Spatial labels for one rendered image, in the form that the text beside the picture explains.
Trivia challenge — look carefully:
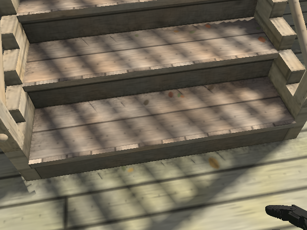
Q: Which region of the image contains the robot right hand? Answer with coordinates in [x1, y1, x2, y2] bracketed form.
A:
[265, 204, 307, 230]

